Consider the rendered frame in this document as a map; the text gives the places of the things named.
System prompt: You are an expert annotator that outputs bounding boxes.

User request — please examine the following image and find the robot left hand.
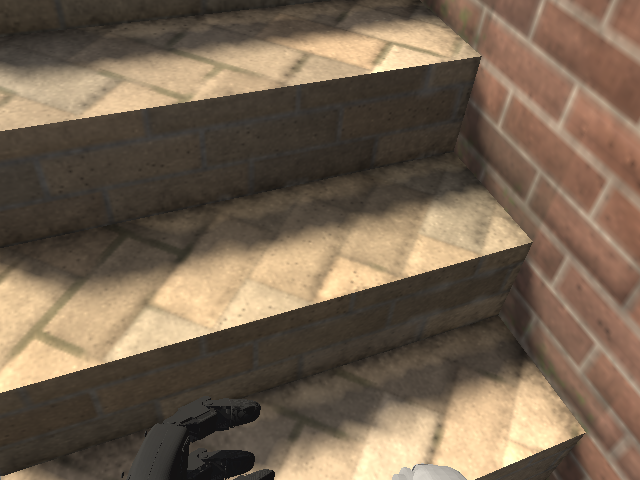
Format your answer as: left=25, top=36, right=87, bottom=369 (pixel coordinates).
left=121, top=396, right=275, bottom=480

